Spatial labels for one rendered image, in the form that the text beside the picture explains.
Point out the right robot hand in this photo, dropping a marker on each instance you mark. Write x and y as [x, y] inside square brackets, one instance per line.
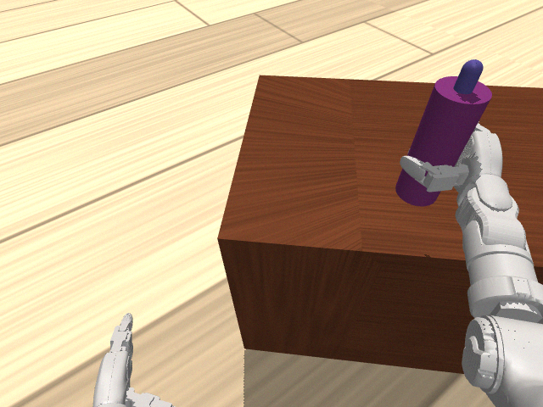
[481, 155]

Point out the bottle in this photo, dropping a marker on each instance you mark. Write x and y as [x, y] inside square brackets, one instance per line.
[454, 108]

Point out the right robot arm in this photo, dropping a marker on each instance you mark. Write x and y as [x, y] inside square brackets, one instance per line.
[503, 352]

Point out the left robot hand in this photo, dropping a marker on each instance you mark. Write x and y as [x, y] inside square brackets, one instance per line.
[113, 381]

